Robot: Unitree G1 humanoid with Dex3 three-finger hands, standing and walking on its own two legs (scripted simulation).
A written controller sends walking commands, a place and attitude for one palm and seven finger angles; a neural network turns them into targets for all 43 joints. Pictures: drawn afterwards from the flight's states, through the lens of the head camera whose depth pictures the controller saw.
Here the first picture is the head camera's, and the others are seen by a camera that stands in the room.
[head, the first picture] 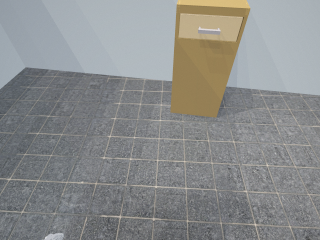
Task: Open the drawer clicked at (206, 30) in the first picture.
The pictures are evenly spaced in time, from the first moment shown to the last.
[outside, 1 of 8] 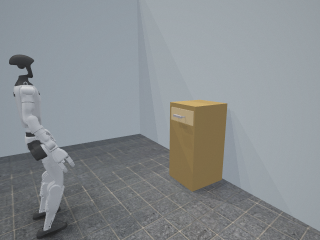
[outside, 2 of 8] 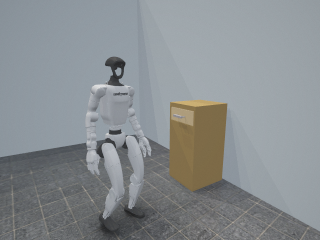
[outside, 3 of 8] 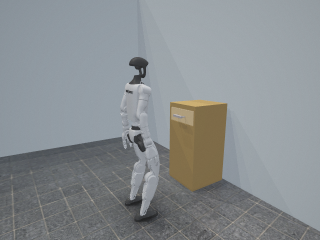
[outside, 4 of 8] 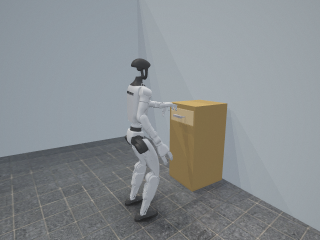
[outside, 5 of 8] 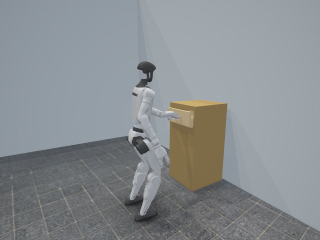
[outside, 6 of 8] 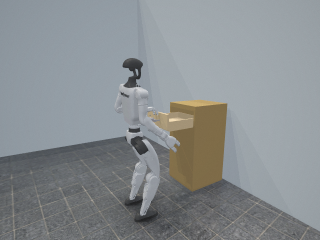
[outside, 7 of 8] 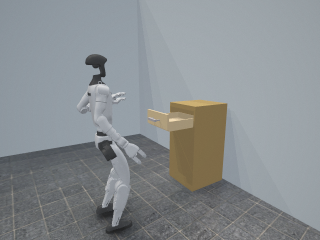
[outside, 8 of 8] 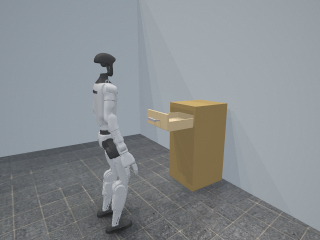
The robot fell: no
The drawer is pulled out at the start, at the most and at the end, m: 0.00 0.30 0.30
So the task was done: yes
